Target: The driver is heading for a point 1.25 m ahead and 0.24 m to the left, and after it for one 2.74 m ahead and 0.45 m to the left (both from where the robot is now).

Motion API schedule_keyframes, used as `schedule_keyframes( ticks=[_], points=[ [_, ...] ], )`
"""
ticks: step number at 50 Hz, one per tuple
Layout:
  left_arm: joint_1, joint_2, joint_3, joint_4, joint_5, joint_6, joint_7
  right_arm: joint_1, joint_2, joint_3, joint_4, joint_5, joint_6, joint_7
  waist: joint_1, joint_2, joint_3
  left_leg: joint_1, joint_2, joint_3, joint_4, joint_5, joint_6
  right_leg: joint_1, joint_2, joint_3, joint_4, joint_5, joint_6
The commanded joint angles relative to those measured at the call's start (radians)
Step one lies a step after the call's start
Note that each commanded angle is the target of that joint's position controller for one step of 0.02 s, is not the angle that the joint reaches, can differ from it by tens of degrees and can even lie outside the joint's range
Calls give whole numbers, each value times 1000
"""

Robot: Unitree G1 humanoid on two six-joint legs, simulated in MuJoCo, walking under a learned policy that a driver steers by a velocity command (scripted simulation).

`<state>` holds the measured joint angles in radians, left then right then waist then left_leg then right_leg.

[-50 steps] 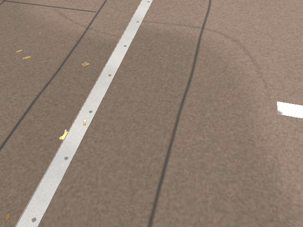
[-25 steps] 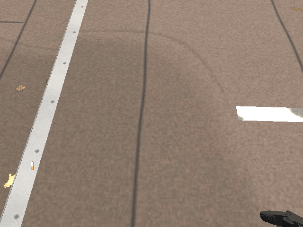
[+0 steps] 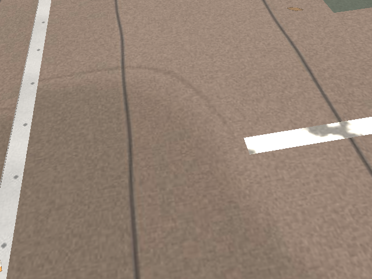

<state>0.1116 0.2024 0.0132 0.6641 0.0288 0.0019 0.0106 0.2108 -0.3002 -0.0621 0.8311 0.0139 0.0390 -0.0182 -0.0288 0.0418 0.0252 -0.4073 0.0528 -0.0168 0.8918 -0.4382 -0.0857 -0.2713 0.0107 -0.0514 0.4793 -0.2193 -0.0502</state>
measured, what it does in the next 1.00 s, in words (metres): steps on the spot: left foot, then right foot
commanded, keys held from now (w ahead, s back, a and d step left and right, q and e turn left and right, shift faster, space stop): q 0.48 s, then no key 0.08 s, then w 0.10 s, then w+e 0.34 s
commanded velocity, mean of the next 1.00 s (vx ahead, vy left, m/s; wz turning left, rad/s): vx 0.13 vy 0.00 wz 0.23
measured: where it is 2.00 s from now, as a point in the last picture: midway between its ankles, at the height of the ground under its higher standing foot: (174, 243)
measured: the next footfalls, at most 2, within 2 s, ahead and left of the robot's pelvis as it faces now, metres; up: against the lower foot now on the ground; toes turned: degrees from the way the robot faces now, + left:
left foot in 0.24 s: -0.01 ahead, +0.13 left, +0.00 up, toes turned +11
right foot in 0.80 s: +0.08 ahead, -0.07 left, +0.00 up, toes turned +21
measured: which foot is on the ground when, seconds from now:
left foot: up 0.00-0.22, down 0.24-0.80, up 0.82-1.00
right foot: down 0.00-0.24, up 0.26-0.78, down 0.80-1.00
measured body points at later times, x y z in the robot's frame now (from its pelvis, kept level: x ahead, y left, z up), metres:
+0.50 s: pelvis -0.03 +0.05 +0.01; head +0.00 +0.09 +0.46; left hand +0.05 +0.37 -0.11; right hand +0.17 -0.20 -0.08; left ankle -0.05 +0.12 -0.74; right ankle +0.02 -0.12 -0.66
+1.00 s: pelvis +0.08 +0.04 +0.01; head +0.11 +0.02 +0.46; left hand +0.01 +0.30 -0.11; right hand +0.32 -0.17 -0.09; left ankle +0.09 +0.20 -0.68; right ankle +0.04 -0.08 -0.74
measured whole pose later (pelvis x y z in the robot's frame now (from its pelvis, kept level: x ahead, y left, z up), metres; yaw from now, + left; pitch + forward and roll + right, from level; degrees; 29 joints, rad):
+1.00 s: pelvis +0.08 +0.04 +0.01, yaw +14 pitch +2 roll +2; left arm 0.42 0.24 0.04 0.85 -0.02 -0.07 0.00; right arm 0.15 -0.31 -0.06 0.72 0.00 -0.09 0.02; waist 0.05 0.03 0.01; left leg -0.52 0.01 -0.03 0.84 -0.25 -0.01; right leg -0.07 0.03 0.12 0.31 -0.26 -0.05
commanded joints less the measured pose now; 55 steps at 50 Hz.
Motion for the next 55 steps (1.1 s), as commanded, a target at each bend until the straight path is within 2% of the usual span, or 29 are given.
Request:
schedule_keyframes(
  ticks=[1, 5, 9, 11, 12, 13, 14, 15, 16, 17, 18, 19, 22, 24, 28, 29, 32, 35, 38, 39, 40, 41, 42, 43, 46, 48, 50, 52, 55],
  points=[
    [9, 209, 72, -33, -9, 1, 22, -41, -90, -20, -82, 6, -5, -6, 51, -169, -88, -41, 7, 5, -4, -25, -1, 146, -299, 195, -132, 367, -197],
    [-10, 211, 82, -16, -13, 14, 29, -38, -77, -20, -101, 7, 6, -1, 52, -162, -88, -36, 11, 27, -34, -44, 13, 171, -338, 195, -131, 391, -214],
    [-42, 225, 94, -1, -26, 22, 32, -3, -70, -22, -107, 8, 11, 17, 26, -168, -110, 52, -7, 72, -165, 12, 50, 172, -340, 139, -92, 433, -188],
    [-62, 229, 99, 12, -45, 30, 35, 58, -70, -28, -90, 5, 11, 28, -16, -166, -117, 168, -38, 107, -367, 177, 98, 127, -308, 76, -22, 355, -124],
    [-20, 210, 99, 35, -51, 31, 33, 73, -106, -39, -90, -4, 10, 26, -15, -100, -98, 243, -26, 35, -488, 321, 142, 49, -254, 15, 72, 200, -43],
    [-15, 152, 85, 12, -12, 26, 26, 90, -228, -69, -104, -8, 7, 7, 22, 180, -99, 389, 205, -292, -531, 665, 242, -199, -128, -108, 347, -108, 73],
    [-141, 154, 82, -40, -7, 20, 34, 89, -262, -70, -129, -40, -9, 14, -40, 249, -73, 345, 354, -504, -572, 800, 432, -369, 15, -6, 548, -464, 112],
    [-151, 184, 93, -35, -16, 18, 35, 71, -235, -62, -141, -53, -34, 21, -41, 117, -88, 344, 324, -457, -579, 748, 445, -394, -8, 92, 672, -452, 107],
    [-123, 192, 99, -18, -28, 19, 35, 20, -213, -57, -145, -40, -51, 18, -4, 81, -73, 348, 263, -371, -565, 699, 389, -408, -27, 119, 694, -356, 98],
    [-91, 196, 104, 7, -26, 21, 41, -26, -189, -53, -153, -18, -54, 13, 17, 40, -67, 352, 214, -322, -555, 654, 337, -415, -36, 125, 674, -284, 102],
    [-77, 209, 109, 17, -19, 22, 47, -50, -163, -44, -159, 1, -53, 6, 28, 48, -68, 358, 194, -302, -553, 663, 314, -412, -43, 133, 658, -229, 111],
    [-64, 200, 108, 23, -20, 19, 46, -45, -150, -37, -162, 4, -49, 0, 33, 62, -84, 347, 172, -286, -551, 699, 309, -378, -30, 127, 674, -188, 122],
    [-49, 185, 105, 27, -33, 12, 43, -11, -154, -39, -168, -3, -41, -10, 24, 62, -107, 382, 148, -281, -550, 690, 311, -364, -12, 128, 618, -127, 139],
    [-68, 179, 102, 21, -33, 8, 44, 2, -166, -43, -171, -1, -34, -15, 12, 72, -94, 391, 141, -305, -552, 621, 309, -365, -8, 134, 523, -114, 148],
    [-60, 178, 96, 33, -35, 2, 36, -23, -163, -39, -180, -12, -26, -18, -1, 104, -83, 328, 132, -313, -559, 490, 308, -266, -22, 128, 372, -96, 158],
    [-53, 178, 93, 35, -36, -1, 30, -12, -160, -37, -174, -11, -26, -16, -9, 105, -92, 308, 126, -323, -578, 356, 313, -234, -25, 120, 337, -93, 153],
    [-74, 185, 88, 27, -45, -24, 10, -5, -161, -31, -159, -9, -31, -6, -35, 140, -34, 241, 127, -396, -643, -23, 324, -192, -24, 91, 232, -122, 126],
    [-50, 183, 79, 40, -54, -59, -13, 4, -164, -25, -143, -9, -40, 1, -36, 126, -16, 232, 142, -417, -647, -91, 320, -119, -22, 58, 124, -126, 81],
    [47, 163, 72, 91, -57, -86, -26, -9, -140, -12, -134, -9, -54, 7, 22, 72, -15, 140, 107, -365, -588, -111, 285, 78, 4, 29, -41, -38, 17],
    [106, 173, 73, 110, -56, -92, -24, -22, -106, -1, -137, -15, -63, 9, 48, 50, -30, 93, 79, -327, -523, -89, 256, 161, -31, 87, -59, -55, -8],
    [202, 215, 79, 130, -51, -95, -20, -52, -49, 16, -154, -25, -74, 12, 75, -76, -49, -7, 3, -203, -302, -34, 203, 260, -162, 277, -132, -111, -60],
    [261, 337, 108, 149, -44, -95, -25, -73, -58, 9, -205, -12, -96, 12, 59, -289, -14, -234, -127, -16, -105, -67, 139, 342, -318, 614, -245, -257, -203],
    [286, 301, 102, 147, -41, -101, -33, -143, -136, -11, -219, 2, -115, 6, 109, -256, 57, -382, -95, -45, 51, -177, 119, 337, -391, 778, -309, -346, -280],
    [260, 258, 87, 137, -41, -108, -32, -139, -153, -20, -214, 14, -129, 12, 88, -195, 80, -422, -47, -83, 115, -94, 125, 340, -366, 726, -304, -354, -258],
    [255, 221, 74, 123, -50, -100, -19, -164, -116, -19, -207, -13, -151, 30, 87, -155, 55, -429, -10, -60, 69, 113, 106, 373, -255, 535, -307, -123, -192],
    [274, 204, 70, 121, -50, -82, -4, -191, -73, -11, -217, -16, -158, 41, 86, -162, 33, -353, -30, -23, -40, 194, 71, 328, -197, 437, -310, 26, -176],
    [277, 215, 73, 112, -49, -70, 9, -229, -33, 1, -226, -13, -159, 47, 94, -165, 30, -251, -57, 2, -172, 279, 44, 245, -155, 366, -302, 110, -161],
    [297, 237, 81, 106, -49, -62, 16, -279, -19, 7, -243, -7, -160, 52, 110, -170, 39, -155, -79, 9, -282, 349, 29, 164, -141, 344, -290, 130, -150],
    [323, 253, 88, 101, -60, -54, 18, -295, -53, -3, -256, 6, -161, 54, 106, -180, 39, -42, -88, -13, -361, 403, 30, 114, -169, 394, -266, 116, -136]
  ],
)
